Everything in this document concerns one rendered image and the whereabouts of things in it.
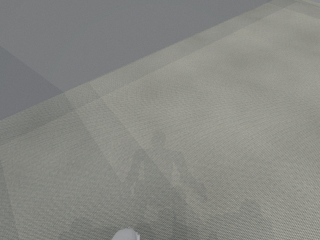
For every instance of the robot left thigh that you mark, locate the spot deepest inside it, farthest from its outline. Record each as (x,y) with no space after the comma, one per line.
(126,234)

